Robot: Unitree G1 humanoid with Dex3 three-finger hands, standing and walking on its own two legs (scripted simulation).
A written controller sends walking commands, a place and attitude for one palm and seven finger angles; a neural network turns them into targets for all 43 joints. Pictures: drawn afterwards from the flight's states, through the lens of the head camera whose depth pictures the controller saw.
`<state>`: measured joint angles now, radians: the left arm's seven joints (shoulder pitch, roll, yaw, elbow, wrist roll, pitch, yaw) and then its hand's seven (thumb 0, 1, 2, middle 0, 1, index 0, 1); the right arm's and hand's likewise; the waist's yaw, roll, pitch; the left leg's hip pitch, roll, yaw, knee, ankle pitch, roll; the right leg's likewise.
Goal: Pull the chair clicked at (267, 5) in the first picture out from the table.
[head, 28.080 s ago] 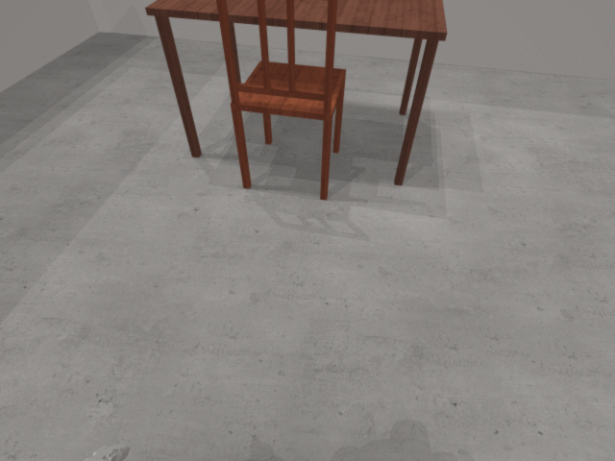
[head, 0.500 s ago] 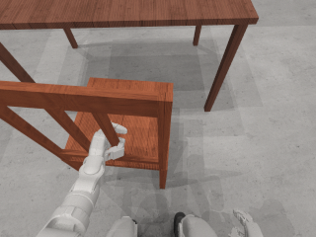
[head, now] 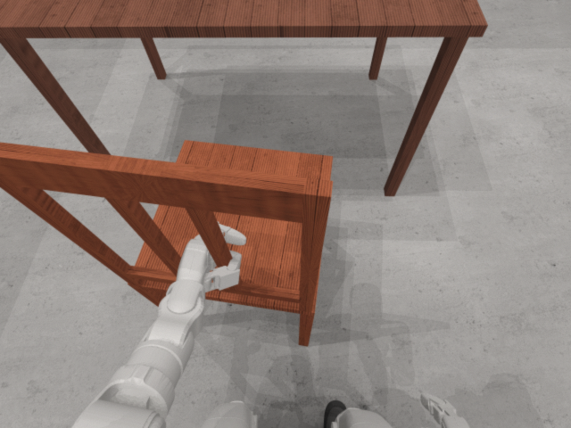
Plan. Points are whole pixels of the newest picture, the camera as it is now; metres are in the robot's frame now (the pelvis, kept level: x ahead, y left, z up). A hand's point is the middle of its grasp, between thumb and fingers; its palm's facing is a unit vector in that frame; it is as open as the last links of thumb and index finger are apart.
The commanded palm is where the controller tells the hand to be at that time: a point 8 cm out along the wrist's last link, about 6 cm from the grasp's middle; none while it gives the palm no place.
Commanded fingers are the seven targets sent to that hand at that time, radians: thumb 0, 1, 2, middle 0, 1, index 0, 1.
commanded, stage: step backward, pulling the chair out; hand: left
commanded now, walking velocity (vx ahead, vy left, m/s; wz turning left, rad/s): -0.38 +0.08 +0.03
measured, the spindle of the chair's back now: (160, 245) +0.37 +0.22 -0.06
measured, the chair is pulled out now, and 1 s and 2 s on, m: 0.38 0.53 0.58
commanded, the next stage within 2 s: stop walking, hand still on the chair in 0.88 s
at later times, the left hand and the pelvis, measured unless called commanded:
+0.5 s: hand (230, 308) +0.28 +0.10 -0.07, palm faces -0.06 -0.99 -0.15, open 5.4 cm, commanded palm +0.26 +0.15 -0.06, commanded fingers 0.00 0.90 0.90 -0.50 -1.45 -0.50 -1.45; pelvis -0.07 +0.00 +0.00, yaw -1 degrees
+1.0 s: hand (221, 370) +0.19 +0.10 -0.06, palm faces -0.12 -0.98 -0.14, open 5.3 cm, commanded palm +0.18 +0.16 -0.05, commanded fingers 0.00 0.90 0.90 -0.50 -1.45 -0.50 -1.45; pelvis -0.14 +0.01 +0.00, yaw -2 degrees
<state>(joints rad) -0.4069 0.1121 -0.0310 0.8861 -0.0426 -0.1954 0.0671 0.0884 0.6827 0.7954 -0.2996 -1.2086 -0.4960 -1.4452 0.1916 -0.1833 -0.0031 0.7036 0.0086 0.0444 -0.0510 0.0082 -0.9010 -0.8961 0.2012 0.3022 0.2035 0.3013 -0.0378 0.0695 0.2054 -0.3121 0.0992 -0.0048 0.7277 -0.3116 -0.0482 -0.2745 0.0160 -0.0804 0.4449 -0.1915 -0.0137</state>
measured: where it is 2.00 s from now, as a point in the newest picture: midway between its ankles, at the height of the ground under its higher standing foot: outside the picture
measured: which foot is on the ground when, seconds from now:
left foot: down 0.00-0.48, up 0.50-0.72, down 0.74-1.00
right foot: down 0.00-0.80, up 0.82-0.96, down 0.98-1.00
